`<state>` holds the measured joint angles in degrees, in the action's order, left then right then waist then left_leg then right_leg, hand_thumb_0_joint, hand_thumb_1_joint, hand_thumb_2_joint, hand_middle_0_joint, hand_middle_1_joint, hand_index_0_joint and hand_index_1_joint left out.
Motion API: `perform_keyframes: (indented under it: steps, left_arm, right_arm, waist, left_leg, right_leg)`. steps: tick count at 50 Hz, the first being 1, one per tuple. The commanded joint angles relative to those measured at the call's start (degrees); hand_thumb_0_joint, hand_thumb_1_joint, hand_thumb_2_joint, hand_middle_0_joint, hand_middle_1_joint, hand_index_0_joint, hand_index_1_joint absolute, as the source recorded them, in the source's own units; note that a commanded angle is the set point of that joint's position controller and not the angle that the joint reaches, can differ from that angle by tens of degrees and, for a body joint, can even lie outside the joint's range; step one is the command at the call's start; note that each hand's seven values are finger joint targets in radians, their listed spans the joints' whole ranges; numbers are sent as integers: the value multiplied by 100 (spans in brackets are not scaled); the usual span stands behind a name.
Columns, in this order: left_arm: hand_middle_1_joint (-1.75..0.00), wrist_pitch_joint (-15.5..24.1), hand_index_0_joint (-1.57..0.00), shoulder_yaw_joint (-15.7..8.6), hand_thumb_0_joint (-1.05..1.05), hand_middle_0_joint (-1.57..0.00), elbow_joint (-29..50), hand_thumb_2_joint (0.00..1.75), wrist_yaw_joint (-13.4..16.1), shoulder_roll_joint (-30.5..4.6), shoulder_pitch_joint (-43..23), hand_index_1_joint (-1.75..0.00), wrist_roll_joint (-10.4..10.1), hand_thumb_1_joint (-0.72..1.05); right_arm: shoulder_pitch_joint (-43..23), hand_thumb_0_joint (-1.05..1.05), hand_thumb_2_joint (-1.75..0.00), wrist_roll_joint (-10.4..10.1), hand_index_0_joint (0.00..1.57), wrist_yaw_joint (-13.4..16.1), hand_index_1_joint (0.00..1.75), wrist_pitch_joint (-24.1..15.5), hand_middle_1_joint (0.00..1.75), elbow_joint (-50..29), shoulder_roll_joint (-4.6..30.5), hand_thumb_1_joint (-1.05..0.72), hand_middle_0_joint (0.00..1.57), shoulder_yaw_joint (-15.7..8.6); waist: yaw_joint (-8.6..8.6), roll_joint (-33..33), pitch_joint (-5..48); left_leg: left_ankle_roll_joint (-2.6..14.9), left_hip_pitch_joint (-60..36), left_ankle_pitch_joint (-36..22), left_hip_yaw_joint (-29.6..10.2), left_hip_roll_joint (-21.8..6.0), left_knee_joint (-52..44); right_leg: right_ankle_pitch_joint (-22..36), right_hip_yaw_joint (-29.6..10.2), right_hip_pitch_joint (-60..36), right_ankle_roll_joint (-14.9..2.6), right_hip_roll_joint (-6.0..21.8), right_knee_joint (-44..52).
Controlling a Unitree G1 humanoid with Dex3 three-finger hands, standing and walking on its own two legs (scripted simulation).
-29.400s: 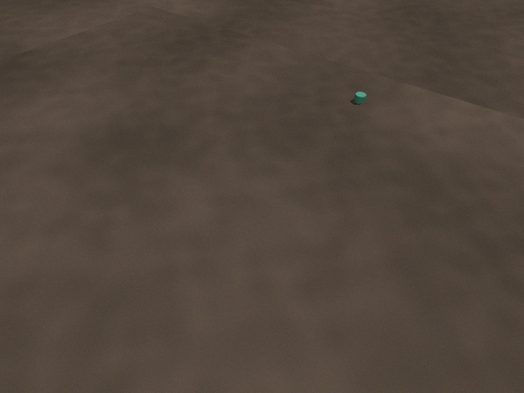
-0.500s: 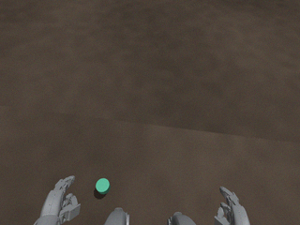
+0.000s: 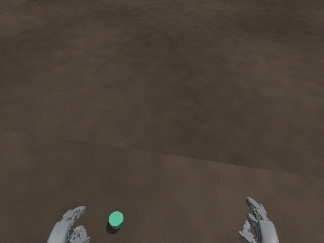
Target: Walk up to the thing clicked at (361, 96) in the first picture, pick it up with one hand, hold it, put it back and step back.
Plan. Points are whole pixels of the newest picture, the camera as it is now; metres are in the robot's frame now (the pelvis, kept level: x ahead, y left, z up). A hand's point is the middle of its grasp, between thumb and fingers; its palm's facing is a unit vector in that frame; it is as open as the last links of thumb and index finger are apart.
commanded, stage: home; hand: left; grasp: from above
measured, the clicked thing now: (116, 220) +0.38 +0.24 -0.69
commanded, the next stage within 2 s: stand in 1.66 s
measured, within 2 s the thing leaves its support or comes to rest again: neither
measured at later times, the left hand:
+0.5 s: hand (86, 242) +0.16 +0.18 -0.05, palm faces +0.05 -0.98 -0.20, open 7.4 cm
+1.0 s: hand (85, 239) +0.17 +0.18 -0.05, palm faces +0.04 -0.98 -0.21, open 7.4 cm
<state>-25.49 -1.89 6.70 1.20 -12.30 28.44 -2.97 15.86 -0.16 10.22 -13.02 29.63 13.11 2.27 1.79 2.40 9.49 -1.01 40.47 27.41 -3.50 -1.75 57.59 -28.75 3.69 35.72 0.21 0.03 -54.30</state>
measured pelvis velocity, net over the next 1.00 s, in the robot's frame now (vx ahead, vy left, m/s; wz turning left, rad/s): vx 0.00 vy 0.01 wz -0.01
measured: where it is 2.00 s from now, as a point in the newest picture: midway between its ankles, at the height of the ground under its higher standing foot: outside the picture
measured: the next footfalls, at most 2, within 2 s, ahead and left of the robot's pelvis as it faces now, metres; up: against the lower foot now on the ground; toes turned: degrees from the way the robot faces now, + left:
none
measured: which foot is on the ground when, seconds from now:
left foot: down 0.00-1.00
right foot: down 0.00-1.00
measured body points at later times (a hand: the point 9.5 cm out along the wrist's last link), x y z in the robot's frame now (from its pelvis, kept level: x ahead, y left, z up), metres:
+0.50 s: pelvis +0.00 +0.00 +0.00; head +0.01 +0.01 +0.45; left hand +0.15 +0.23 -0.03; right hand +0.15 -0.24 -0.06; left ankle +0.01 +0.13 -0.68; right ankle -0.02 -0.12 -0.68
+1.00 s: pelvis +0.00 +0.01 +0.00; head +0.02 +0.01 +0.45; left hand +0.16 +0.24 -0.03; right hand +0.16 -0.24 -0.06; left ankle +0.01 +0.13 -0.68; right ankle -0.02 -0.12 -0.68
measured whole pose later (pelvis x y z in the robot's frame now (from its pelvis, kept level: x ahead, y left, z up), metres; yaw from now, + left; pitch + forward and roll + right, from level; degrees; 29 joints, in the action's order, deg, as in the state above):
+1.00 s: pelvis +0.00 +0.01 +0.00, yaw -1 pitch +10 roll -3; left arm -25.2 -1.7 7.3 1.3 -12.8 28.5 -2.9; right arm 16.5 -0.2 10.3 -13.1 30.9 12.6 2.3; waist 1.8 2.6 9.3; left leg -0.5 40.3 27.9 -2.9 -1.8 58.0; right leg -28.7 3.0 35.6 0.7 0.0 -54.3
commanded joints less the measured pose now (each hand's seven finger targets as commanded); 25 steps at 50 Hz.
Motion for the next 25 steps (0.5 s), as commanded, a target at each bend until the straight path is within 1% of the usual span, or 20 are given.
perform_keyframes:
  steps: [1, 2, 4, 5, 6, 7, 8, 9, 11, 12, 14, 15, 16, 18, 19, 20, 21, 23, 24, 25]
  left_arm:
    - [-30, 296, -20, -311, 0, -20, 1063, 90, 30, -609, -140, -30, 55, 90]
    - [-30, 307, -20, -353, 0, -20, 1087, 90, 40, -639, -163, -30, 44, 90]
    - [-30, 296, -20, -320, 0, -20, 1041, 90, 31, -619, -166, -30, 33, 90]
    - [-30, 300, -20, -361, 0, -20, 1091, 90, 43, -656, -136, -30, 38, 90]
    - [-30, 305, -20, -342, 0, -20, 1093, 90, 36, -645, -164, -30, 32, 90]
    - [-30, 293, -20, -310, 0, -20, 1059, 90, 42, -637, -134, -30, 40, 90]
    - [-30, 296, -20, -338, 0, -20, 1114, 90, 45, -652, -157, -30, 42, 90]
    - [-30, 294, -20, -347, 0, -20, 1089, 90, 45, -664, -183, -30, 25, 90]
    - [-30, 295, -20, -327, 0, -20, 1060, 90, 43, -617, -97, -30, 28, 90]
    - [-30, 291, -20, -346, 0, -20, 1059, 90, 40, -623, -76, -30, 21, 90]
    - [-30, 299, -20, -351, 0, -20, 1103, 90, 39, -650, -153, -30, 24, 90]
    - [-30, 301, -20, -327, 0, -20, 1015, 90, 44, -616, -94, -30, 37, 90]
    - [-30, 309, -20, -316, 0, -20, 1079, 90, 42, -624, -159, -30, 29, 90]
    - [-30, 295, -20, -350, 0, -20, 1058, 90, 51, -638, -94, -30, 18, 90]
    - [-30, 299, -20, -329, 0, -20, 1062, 90, 48, -623, -125, -30, 11, 90]
    - [-30, 295, -20, -308, 0, -20, 1029, 90, 37, -606, -125, -30, 13, 90]
    - [-30, 291, -20, -328, 0, -20, 1073, 90, 35, -623, -132, -30, 14, 90]
    - [-30, 294, -20, -356, 0, -20, 1058, 90, 31, -679, -170, -30, 19, 90]
    - [-30, 283, -20, -339, 0, -20, 1047, 90, 46, -641, -138, -30, 32, 90]
    - [-30, 283, -20, -315, 0, -20, 1039, 90, 27, -632, -103, -30, 19, 90]
  right_arm:
    - [-308, 0, -90, -4, 20, 70, 30, -337, 30, -855, 644, -90, 20, -304]
    - [-330, 0, -90, 2, 20, 71, 30, -332, 30, -857, 642, -90, 20, -305]
    - [-346, 0, -90, 2, 20, 75, 30, -344, 30, -837, 638, -90, 20, -280]
    - [-362, 0, -90, 1, 20, 79, 30, -344, 30, -847, 641, -90, 20, -292]
    - [-341, 0, -90, 1, 20, 80, 30, -347, 30, -832, 639, -90, 20, -294]
    - [-370, 0, -90, -8, 20, 84, 30, -341, 30, -840, 648, -90, 20, -293]
    - [-344, 0, -90, 0, 20, 89, 30, -351, 30, -848, 637, -90, 20, -291]
    - [-368, 0, -90, -9, 20, 90, 30, -351, 30, -834, 645, -90, 20, -287]
    - [-332, 0, -90, 6, 20, 93, 30, -360, 30, -815, 623, -90, 20, -290]
    - [-337, 0, -90, -5, 20, 89, 30, -359, 30, -818, 635, -90, 20, -295]
    - [-344, 0, -90, -8, 20, 92, 30, -367, 30, -816, 657, -90, 20, -309]
    - [-353, 0, -90, -8, 20, 95, 30, -360, 30, -796, 633, -90, 20, -298]
    - [-347, 0, -90, -10, 20, 95, 30, -370, 30, -812, 645, -90, 20, -302]
    - [-339, 0, -90, -17, 20, 100, 30, -367, 30, -820, 633, -90, 20, -298]
    - [-347, 0, -90, -17, 20, 100, 30, -368, 30, -816, 629, -90, 20, -295]
    - [-329, 0, -90, -19, 20, 99, 30, -373, 30, -808, 638, -90, 20, -298]
    - [-326, 0, -90, -13, 20, 102, 30, -377, 30, -805, 626, -90, 20, -302]
    - [-352, 0, -90, -15, 20, 98, 30, -378, 30, -785, 652, -90, 20, -303]
    - [-356, 0, -90, -22, 20, 96, 30, -373, 30, -819, 643, -90, 20, -305]
    - [-360, 0, -90, -23, 20, 89, 30, -368, 30, -812, 646, -90, 20, -302]
  waist:
    - [75, 31, 358]
    - [51, -1, 397]
    - [70, -65, 305]
    - [31, -55, 377]
    - [76, -16, 432]
    - [60, -98, 378]
    - [71, -80, 421]
    - [69, -57, 350]
    - [73, -73, 483]
    - [47, 13, 395]
    - [71, 37, 453]
    - [48, 10, 367]
    - [60, 49, 373]
    - [46, -65, 416]
    - [37, -75, 401]
    - [67, -7, 376]
    - [51, 28, 397]
    - [34, 78, 283]
    - [45, -16, 328]
    - [18, 22, 273]
  left_leg:
    - [174, -782, -1343, 163, 164, -850]
    - [183, -746, -1286, 181, 179, -831]
    - [198, -712, -1132, 188, 184, -851]
    - [195, -707, -1142, 208, 187, -838]
    - [200, -749, -1210, 201, 191, -810]
    - [195, -737, -1170, 210, 178, -837]
    - [207, -719, -1149, 208, 191, -809]
    - [204, -698, -1134, 207, 187, -823]
    - [202, -732, -1179, 173, 176, -821]
    - [191, -725, -1130, 183, 172, -862]
    - [180, -771, -1135, 136, 149, -906]
    - [171, -747, -1113, 143, 141, -922]
    - [175, -730, -1052, 129, 145, -931]
    - [185, -748, -1153, 138, 142, -896]
    - [188, -704, -1144, 159, 151, -871]
    - [184, -724, -1115, 155, 148, -897]
    - [182, -752, -1159, 147, 142, -898]
    - [176, -705, -1022, 131, 132, -946]
    - [175, -700, -1023, 130, 133, -956]
    - [173, -695, -991, 127, 131, -974]
  right_leg:
    - [1419, 9, -97, 8, -146, 905]
    - [1385, -14, -113, 12, -132, 952]
    - [1257, -17, -106, 25, -126, 1002]
    - [1268, -30, -148, 23, -121, 1016]
    - [1351, -48, -137, 35, -117, 1003]
    - [1291, -28, -120, 28, -129, 1015]
    - [1296, -51, -117, 36, -117, 1021]
    - [1271, -41, -103, 35, -117, 1033]
    - [1303, -22, -163, 29, -127, 987]
    - [1236, -19, -112, 17, -133, 976]
    - [1200, 6, -85, -2, -159, 933]
    - [1166, 21, -64, -9, -163, 933]
    - [1114, 17, -54, -12, -162, 938]
    - [1200, 14, -124, -6, -154, 950]
    - [1201, 2, -120, 4, -149, 973]
    - [1186, -3, -66, -1, -152, 953]
    - [1214, 1, -91, -5, -153, 944]
    - [1072, 16, -37, -13, -159, 958]
    - [1058, 24, -55, -20, -163, 950]
    - [1030, 27, -42, -21, -166, 956]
